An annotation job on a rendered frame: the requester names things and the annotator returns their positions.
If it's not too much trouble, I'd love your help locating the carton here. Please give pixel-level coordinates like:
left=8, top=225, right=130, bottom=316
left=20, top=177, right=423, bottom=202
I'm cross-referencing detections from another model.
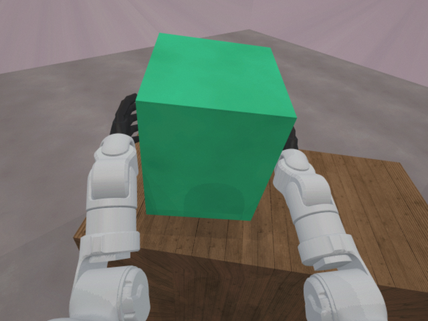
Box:
left=135, top=33, right=297, bottom=221

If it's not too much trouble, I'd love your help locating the robot right forearm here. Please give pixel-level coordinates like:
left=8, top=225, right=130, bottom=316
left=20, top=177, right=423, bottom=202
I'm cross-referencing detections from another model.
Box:
left=273, top=149, right=388, bottom=320

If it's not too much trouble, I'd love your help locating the right robot hand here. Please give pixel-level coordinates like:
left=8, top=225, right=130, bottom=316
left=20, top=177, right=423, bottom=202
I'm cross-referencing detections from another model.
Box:
left=283, top=127, right=298, bottom=150

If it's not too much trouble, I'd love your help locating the right robot upper arm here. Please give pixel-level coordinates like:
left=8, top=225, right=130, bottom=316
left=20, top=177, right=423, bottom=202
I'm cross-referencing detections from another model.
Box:
left=304, top=268, right=388, bottom=321

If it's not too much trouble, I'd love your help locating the robot left forearm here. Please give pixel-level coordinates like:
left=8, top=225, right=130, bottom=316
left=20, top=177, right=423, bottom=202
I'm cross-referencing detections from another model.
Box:
left=69, top=133, right=140, bottom=315

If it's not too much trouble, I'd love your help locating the pedestal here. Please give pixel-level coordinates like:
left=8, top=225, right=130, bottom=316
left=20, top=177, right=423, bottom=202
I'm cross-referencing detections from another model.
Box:
left=73, top=134, right=428, bottom=321

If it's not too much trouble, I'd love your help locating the left robot hand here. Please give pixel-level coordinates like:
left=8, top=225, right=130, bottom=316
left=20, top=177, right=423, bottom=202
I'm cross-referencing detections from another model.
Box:
left=110, top=93, right=139, bottom=143

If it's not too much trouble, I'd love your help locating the left robot upper arm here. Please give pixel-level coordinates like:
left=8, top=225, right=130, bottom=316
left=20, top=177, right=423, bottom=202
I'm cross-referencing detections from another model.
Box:
left=48, top=265, right=150, bottom=321

